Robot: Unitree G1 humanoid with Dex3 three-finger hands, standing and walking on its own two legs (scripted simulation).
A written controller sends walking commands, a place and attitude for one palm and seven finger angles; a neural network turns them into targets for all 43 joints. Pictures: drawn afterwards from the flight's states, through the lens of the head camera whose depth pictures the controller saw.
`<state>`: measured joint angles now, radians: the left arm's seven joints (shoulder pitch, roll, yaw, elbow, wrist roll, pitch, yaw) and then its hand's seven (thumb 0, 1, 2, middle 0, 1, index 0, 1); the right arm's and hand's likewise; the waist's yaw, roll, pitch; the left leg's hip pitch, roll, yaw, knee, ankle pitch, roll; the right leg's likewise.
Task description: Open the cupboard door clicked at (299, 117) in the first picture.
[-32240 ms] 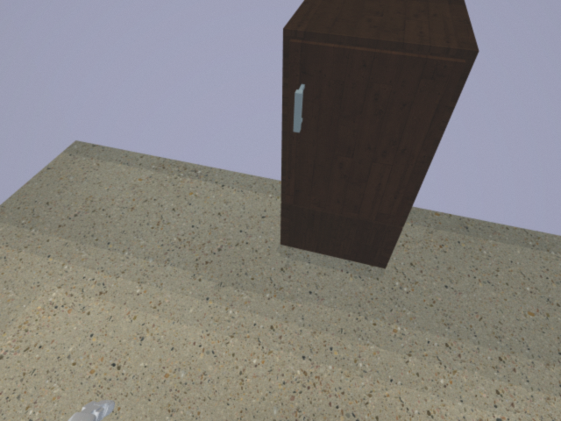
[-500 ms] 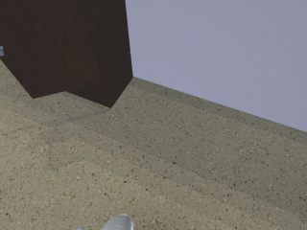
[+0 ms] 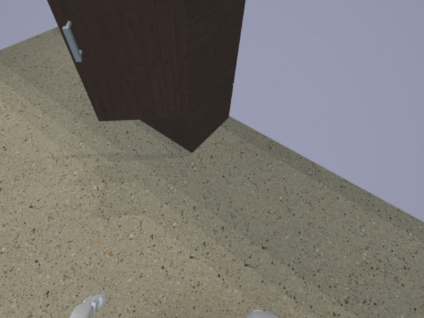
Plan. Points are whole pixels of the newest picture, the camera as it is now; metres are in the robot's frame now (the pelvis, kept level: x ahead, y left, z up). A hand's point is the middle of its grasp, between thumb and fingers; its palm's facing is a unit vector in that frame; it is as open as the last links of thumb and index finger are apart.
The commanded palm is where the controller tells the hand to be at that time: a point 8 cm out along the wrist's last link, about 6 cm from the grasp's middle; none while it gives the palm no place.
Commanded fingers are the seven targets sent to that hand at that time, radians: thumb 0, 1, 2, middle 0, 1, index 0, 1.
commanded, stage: turn to face it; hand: left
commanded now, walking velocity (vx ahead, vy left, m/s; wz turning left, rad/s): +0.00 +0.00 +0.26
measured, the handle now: (73, 41) +0.95 +0.54 -0.04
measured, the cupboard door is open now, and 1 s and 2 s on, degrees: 43 43 43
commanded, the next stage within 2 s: take the last steps up to it in 0.14 s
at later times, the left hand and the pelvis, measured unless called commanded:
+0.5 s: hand out of the picture -0.03 +0.18 -0.17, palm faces +0.26 -0.94 -0.21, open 7.3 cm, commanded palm none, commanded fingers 0.00 0.90 0.90 -0.20 -0.30 -0.20 -0.30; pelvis +0.02 -0.01 +0.00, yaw +10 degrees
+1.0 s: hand (82, 277) +0.21 +0.30 -0.16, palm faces +0.19 -0.97 -0.17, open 7.4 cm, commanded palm none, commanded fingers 0.00 0.90 0.90 -0.20 -0.30 -0.20 -0.30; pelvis +0.14 +0.10 +0.00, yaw +12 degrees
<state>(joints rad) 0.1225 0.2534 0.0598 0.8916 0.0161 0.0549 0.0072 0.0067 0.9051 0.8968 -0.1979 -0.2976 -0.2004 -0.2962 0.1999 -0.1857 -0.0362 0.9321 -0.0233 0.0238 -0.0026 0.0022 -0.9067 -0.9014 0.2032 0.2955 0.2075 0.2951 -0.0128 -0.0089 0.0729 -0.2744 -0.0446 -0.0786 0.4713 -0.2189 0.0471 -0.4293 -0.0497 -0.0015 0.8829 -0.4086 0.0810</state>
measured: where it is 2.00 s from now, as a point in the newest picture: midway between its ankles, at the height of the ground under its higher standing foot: (170, 249)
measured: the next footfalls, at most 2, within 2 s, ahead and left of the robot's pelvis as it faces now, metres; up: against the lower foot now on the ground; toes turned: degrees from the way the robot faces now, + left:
right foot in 0.10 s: +0.03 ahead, -0.14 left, +0.00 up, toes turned +1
left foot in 0.58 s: +0.08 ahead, +0.14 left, +0.00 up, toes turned +16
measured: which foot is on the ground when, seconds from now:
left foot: down 0.00-0.10, up 0.12-0.56, down 0.58-1.00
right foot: up 0.00-0.08, down 0.10-0.58, up 0.60-1.00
